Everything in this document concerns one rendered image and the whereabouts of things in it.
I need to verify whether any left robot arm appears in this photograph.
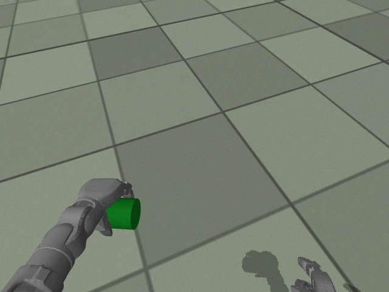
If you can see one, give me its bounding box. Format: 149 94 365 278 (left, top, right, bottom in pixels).
1 197 103 292

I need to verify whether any right robot hand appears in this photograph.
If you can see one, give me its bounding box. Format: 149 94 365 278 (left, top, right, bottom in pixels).
291 257 336 292

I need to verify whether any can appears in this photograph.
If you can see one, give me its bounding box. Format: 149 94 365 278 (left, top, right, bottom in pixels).
105 198 141 230

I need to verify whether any left robot hand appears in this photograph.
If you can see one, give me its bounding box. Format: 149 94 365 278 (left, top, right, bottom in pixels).
78 178 134 236

